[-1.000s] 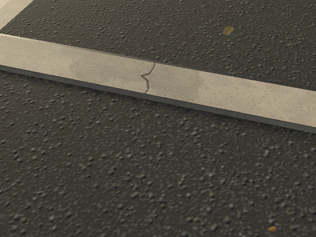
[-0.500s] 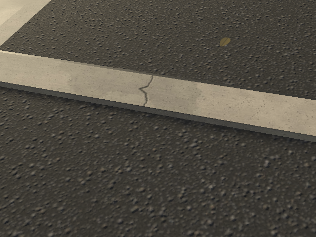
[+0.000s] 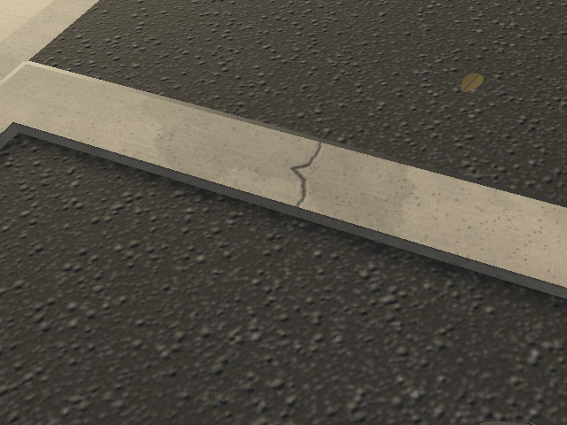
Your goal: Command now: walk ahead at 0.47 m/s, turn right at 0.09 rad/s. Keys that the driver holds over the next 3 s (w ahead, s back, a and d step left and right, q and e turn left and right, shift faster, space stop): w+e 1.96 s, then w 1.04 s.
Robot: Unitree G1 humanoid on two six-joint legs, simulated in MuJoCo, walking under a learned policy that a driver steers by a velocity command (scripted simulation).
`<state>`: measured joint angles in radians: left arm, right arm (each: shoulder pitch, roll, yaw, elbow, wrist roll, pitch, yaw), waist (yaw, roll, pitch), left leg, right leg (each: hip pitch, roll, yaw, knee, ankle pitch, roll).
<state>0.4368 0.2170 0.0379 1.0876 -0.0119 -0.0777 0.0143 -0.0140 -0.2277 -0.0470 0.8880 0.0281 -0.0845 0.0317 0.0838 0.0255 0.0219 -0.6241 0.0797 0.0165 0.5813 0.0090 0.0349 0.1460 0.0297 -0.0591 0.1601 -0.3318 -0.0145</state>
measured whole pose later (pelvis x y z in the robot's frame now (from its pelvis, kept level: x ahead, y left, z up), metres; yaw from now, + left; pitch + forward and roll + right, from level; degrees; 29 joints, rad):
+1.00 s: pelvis +0.55 -0.09 +0.01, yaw -31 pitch +2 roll +0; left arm 0.31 0.26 0.08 0.81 -0.02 -0.06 0.01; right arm 0.00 -0.28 -0.06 0.77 0.00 -0.11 0.00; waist 0.07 0.04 0.03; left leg -0.65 0.08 -0.09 0.60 0.03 -0.05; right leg -0.12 0.10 0.12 0.34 -0.25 -0.09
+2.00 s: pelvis +0.92 -0.47 +0.01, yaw -68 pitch +3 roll +0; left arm 0.40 0.26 0.06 0.75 -0.02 -0.03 0.01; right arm 0.04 -0.23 0.01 0.60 -0.01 -0.09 0.01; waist 0.05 0.03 0.01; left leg -0.80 0.09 0.01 0.91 -0.15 -0.05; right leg -0.08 0.06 0.13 0.30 -0.27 -0.06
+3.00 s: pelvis +1.09 -0.97 +0.04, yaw -72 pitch +3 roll -1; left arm 0.45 0.27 0.05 0.85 -0.01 -0.05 0.01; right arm -0.01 -0.24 -0.02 0.67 0.02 -0.08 0.07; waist 0.10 0.04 0.01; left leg -0.59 0.03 0.02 0.51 0.00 0.05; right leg 0.09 0.02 -0.03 0.25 -0.40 -0.02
